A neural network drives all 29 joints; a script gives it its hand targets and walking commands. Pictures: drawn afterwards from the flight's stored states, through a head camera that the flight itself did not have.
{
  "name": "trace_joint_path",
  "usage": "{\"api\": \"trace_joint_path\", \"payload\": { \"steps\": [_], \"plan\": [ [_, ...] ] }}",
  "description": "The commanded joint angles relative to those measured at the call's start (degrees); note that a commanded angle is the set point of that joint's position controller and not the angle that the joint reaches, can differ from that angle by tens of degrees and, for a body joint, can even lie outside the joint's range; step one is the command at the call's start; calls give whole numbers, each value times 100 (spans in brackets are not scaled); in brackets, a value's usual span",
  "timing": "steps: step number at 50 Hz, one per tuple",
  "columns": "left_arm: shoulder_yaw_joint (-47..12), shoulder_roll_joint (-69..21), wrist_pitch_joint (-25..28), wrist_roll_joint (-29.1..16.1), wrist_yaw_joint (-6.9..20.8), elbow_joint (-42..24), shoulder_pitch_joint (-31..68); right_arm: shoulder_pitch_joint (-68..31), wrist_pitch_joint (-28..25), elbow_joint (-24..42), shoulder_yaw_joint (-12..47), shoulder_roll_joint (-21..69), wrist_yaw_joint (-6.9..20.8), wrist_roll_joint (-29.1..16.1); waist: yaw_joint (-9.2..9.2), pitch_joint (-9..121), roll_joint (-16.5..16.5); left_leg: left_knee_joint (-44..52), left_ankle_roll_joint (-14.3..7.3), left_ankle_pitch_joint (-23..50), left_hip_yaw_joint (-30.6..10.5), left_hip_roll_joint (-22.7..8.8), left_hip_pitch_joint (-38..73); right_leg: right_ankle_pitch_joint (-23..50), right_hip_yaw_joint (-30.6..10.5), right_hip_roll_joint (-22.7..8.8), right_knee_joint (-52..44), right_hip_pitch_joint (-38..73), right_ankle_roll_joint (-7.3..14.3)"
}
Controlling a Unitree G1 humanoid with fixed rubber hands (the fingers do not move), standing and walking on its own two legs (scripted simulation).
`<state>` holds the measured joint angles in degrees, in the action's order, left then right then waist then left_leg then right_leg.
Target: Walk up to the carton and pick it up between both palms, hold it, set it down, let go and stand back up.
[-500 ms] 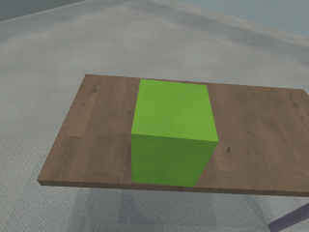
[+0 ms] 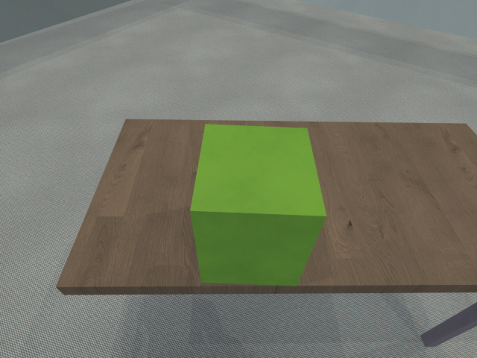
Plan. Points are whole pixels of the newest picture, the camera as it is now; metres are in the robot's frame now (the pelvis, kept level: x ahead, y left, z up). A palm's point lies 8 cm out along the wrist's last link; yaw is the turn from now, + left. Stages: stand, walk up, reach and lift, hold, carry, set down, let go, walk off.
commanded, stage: walk up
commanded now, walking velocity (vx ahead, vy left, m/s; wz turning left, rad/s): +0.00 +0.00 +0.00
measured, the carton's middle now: (252, 207) +0.41 -0.02 +0.00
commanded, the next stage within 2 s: stand in 0.08 s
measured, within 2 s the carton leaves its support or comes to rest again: neither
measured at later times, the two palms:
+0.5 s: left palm out of the picture +0.14 +0.25 -0.15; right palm out of the picture +0.14 -0.24 -0.15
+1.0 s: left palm (122, 342) +0.19 +0.20 -0.10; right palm (360, 351) +0.18 -0.22 -0.10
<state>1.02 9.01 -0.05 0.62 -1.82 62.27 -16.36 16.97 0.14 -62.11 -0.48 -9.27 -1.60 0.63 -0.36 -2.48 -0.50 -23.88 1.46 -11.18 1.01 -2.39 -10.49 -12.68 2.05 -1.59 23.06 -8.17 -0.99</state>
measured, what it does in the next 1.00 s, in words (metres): stands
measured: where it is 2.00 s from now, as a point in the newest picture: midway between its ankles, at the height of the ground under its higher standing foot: outside the picture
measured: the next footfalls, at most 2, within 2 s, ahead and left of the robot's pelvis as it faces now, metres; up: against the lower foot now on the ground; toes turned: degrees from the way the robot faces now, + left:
none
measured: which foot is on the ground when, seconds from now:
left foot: down 0.00-1.00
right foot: down 0.00-1.00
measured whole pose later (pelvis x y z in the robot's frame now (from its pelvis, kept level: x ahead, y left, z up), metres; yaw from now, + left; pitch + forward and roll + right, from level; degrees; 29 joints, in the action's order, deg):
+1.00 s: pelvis -0.01 +0.00 -0.01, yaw -1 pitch +9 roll +0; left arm -1.4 9.6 -20.0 -4.8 -1.9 37.9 1.6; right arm -3.1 20.2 -39.2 -0.4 -9.9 -2.4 -4.8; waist -0.2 4.3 -0.6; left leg -26.4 1.3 -10.3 -0.2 -1.3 -24.7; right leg -12.2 -0.9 -1.3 27.2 -23.6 -1.4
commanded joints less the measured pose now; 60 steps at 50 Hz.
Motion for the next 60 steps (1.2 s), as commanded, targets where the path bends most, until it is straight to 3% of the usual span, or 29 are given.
{"api": "trace_joint_path", "payload": {
  "steps": [1,3,4,8,9,11,12,13,14,15,17,18,19,20,22,24,26,28,30,31,34,38,42,46,51,52,54,56,60],
  "plan": [
    [84,550,20,-3,-12,-42,-463,338,-37,95,-35,-344,-33,18,57,-163,29,387,-142,201,-352,-247,-112,-39,-466,-374,-559,-262,232],
    [89,436,7,19,-13,-9,-466,312,-33,103,-47,-296,-29,12,64,-388,-223,373,-125,136,-334,-236,-287,-100,-463,-380,-546,-419,262],
    [95,464,-3,6,-13,7,-395,341,-30,77,-50,-298,-31,6,8,-426,22,448,-141,49,-384,-266,-324,-143,-421,-357,-482,-427,237],
    [72,460,54,-14,-5,-7,-438,448,-48,22,-75,-376,-38,21,20,-65,-228,416,-168,287,-377,-264,-105,145,-409,-378,-459,-200,232],
    [95,538,66,-12,-9,36,-410,491,-62,29,-72,-294,-28,-6,-31,-57,94,376,-169,263,-393,-251,-60,201,-393,-319,-468,-251,210],
    [46,368,78,-1,-10,39,-342,488,-50,-29,-84,-333,-40,-11,-48,-186,328,346,-144,303,-414,-245,-61,158,-404,-350,-533,-391,193],
    [30,295,73,9,-16,44,-348,487,-48,-17,-83,-400,-38,-7,-49,-149,257,301,-153,309,-366,-252,-67,186,-417,-361,-526,-383,218],
    [27,303,74,1,-14,58,-379,422,-39,-19,-78,-362,-42,-2,-22,-245,-107,347,-170,295,-390,-228,-141,69,-468,-379,-541,-419,217],
    [48,365,64,2,-21,52,-428,543,-47,-50,-75,-352,-49,14,-18,-143,112,340,-179,357,-422,-280,-19,139,-431,-347,-492,-278,229],
    [53,383,62,-29,-13,76,-467,496,-54,-44,-89,-400,-49,2,21,-197,-109,363,-191,287,-434,-292,-61,186,-432,-343,-469,-370,203],
    [96,469,80,2,-18,109,-480,549,-64,-96,-50,-204,-49,-11,-11,-194,17,372,-124,551,-373,-308,14,369,-395,-329,-402,-315,185],
    [304,1621,-452,-253,86,-3446,5506,-5836,483,3467,-138,-1381,95,-435,97,423,157,-542,-150,-1157,-25,291,-1458,-1129,-52,73,512,-2417,8],
    [381,1355,-1069,-117,13,-2762,4743,-4876,1108,2597,-437,-1136,-42,-225,-95,297,169,-808,-88,-1953,284,417,-1364,-1975,62,87,563,-2201,133],
    [207,1103,-1789,-292,-26,-2403,4068,-4180,1809,2253,-272,-1136,-39,-257,-87,500,59,-1051,-197,-2150,330,336,-1360,-2349,37,-55,847,-2148,171],
    [122,792,-2791,-326,-65,-1907,2802,-2948,2735,1674,-71,-615,9,-608,98,863,-146,-1296,-279,-1697,352,299,-1903,-1428,15,-98,1308,-2535,199],
    [-120,486,-3184,-736,-83,-1467,1857,-2096,3135,1231,81,-472,70,-886,12,1708,-127,-1249,-256,-801,141,275,-1997,-304,37,33,1528,-2187,127],
    [-295,235,-3141,-960,37,-1357,1649,-2093,3068,1254,47,-332,142,-970,-9,2405,270,-1083,-202,-15,-16,331,-1039,269,-83,138,1281,-2118,20],
    [-322,63,-3037,-815,165,-1134,1589,-1899,2997,1118,5,-256,212,-776,-126,2371,115,-790,-66,1223,-82,484,-638,1229,-55,379,1044,-1727,-121],
    [-69,385,-2788,-440,199,-1536,1617,-1870,2807,1358,-163,-520,206,-477,-20,2420,-118,-478,35,2393,-11,639,-209,2086,-149,548,617,-1045,-184],
    [41,476,-2643,-288,175,-1707,1686,-2051,2680,1592,-141,-566,195,-381,84,2403,-109,-385,92,2669,-7,632,-149,2246,-159,598,505,-735,-183],
    [265,651,-2219,-6,59,-2022,1983,-2226,2301,1868,-261,-598,40,-147,-24,1889,222,-110,127,2860,5,595,-20,2658,-135,545,127,-750,-191],
    [273,497,-1755,-109,-29,-2302,2220,-2388,1810,2109,-291,-384,-89,-290,51,1610,-80,-290,63,2479,-24,508,-169,2425,-178,400,253,-1082,-84],
    [-61,280,-1757,-498,-18,-2708,2393,-2688,1760,2848,-182,-419,-57,-395,-40,2034,107,-309,-53,1740,-36,424,-195,1512,-85,370,272,-1179,-4],
    [-213,303,-1888,-622,6,-2919,2302,-2548,1900,2799,14,-235,-109,-591,68,2153,49,-217,-96,1427,5,401,-271,1259,-68,341,164,-1168,-7],
    [-86,402,-2034,-445,-41,-2876,1762,-2085,2025,2750,-12,-283,-103,-504,51,1739,206,143,-98,1012,-6,449,-118,1027,-91,327,-233,-877,-36],
    [-74,445,-1995,-403,-44,-2831,1871,-2102,1995,2720,30,-256,-113,-521,111,1591,75,204,-119,940,-8,472,-259,1027,-136,296,-265,-880,-22],
    [-75,335,-1946,-428,-38,-2963,1904,-2093,1945,2793,-123,-275,-178,-395,-35,1384,161,295,-104,907,-22,454,-85,984,-114,329,-414,-815,12],
    [53,344,-1778,-302,-16,-3115,1719,-1945,1791,3092,-133,-185,-191,-301,81,1164,167,443,-142,586,15,470,-65,606,-70,271,-576,-925,35],
    [-88,225,-1427,-336,-93,-3690,1603,-1766,1460,3280,-108,-102,-213,-351,77,975,-46,605,-139,162,-26,399,37,73,1,252,-641,-1000,111]
  ]
}}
